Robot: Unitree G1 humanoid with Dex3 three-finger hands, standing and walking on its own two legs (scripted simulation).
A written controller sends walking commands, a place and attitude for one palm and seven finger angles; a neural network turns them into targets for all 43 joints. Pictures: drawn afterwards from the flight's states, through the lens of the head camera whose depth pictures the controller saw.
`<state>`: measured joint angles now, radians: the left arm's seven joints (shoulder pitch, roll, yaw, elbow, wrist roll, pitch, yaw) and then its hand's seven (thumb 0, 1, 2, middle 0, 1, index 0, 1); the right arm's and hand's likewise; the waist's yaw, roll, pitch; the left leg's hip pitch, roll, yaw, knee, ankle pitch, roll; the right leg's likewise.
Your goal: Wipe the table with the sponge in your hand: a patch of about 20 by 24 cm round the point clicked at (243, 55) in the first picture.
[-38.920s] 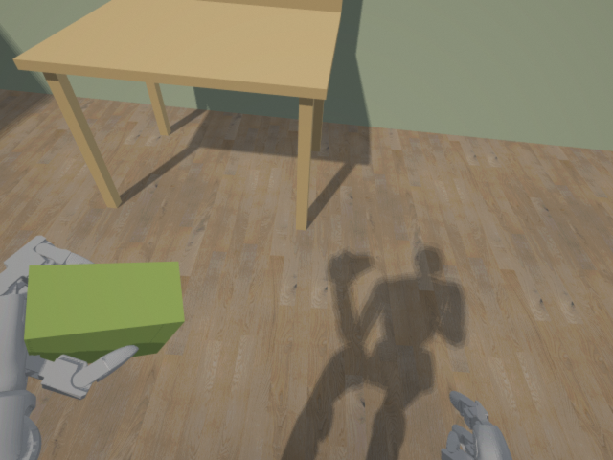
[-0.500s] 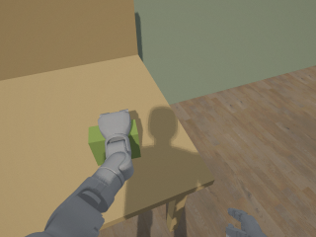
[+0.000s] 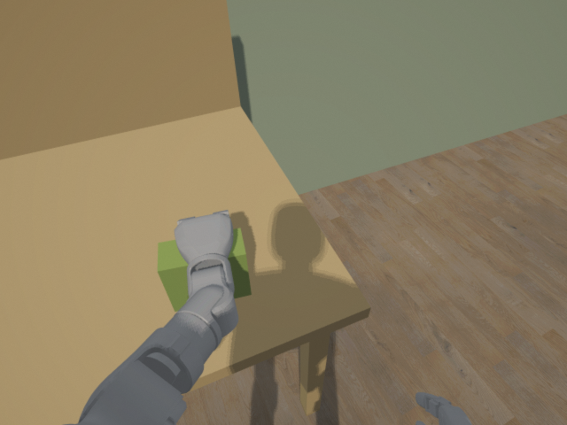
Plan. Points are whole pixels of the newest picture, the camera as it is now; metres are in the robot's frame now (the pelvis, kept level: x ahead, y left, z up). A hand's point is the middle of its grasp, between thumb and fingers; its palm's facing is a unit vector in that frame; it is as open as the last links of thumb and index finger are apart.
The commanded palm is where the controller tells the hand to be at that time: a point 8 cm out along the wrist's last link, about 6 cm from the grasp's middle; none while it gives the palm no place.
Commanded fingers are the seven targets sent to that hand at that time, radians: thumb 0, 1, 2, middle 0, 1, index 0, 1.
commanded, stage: wipe back along the third lane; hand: left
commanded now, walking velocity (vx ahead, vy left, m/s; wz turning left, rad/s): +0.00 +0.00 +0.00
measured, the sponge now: (209, 276) +0.36 +0.17 -0.02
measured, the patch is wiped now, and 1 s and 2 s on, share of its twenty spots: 1.00 1.00 1.00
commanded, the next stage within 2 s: slide back across to the middle lane in 0.78 s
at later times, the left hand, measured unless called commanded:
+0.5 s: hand (215, 266) +0.35 +0.15 +0.03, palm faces -0.01 -0.05 -1.00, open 10.3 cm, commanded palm +0.31 +0.13 +0.06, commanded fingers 0.00 0.10 1.30 -1.20 -1.60 -1.20 -1.60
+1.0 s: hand (214, 267) +0.35 +0.15 +0.03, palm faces -0.01 -0.06 -1.00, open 10.3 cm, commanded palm +0.30 +0.15 +0.07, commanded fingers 0.00 0.10 1.30 -1.20 -1.60 -1.20 -1.60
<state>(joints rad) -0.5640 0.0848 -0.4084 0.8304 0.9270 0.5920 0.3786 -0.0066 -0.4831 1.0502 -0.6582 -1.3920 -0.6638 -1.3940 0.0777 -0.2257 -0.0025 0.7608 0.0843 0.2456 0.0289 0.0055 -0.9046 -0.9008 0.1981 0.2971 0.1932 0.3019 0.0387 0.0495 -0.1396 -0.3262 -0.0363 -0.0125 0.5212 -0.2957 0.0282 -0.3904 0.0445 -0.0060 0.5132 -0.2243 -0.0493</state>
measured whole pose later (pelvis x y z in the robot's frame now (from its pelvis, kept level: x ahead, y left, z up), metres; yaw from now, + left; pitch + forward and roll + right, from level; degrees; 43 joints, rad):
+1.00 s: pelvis +0.01 +0.00 +0.00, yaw -1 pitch +4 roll +0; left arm -0.40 0.10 -0.45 0.58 0.96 0.64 0.32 0.00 -0.49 1.05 -0.67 -1.38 -0.67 -1.38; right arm 0.02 -0.23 0.01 0.73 0.09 0.26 0.05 0.01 -0.90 -0.90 0.20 0.30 0.19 0.30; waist 0.06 0.05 -0.13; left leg -0.28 -0.04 0.01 0.52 -0.32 0.03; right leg -0.36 0.05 0.01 0.53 -0.25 -0.05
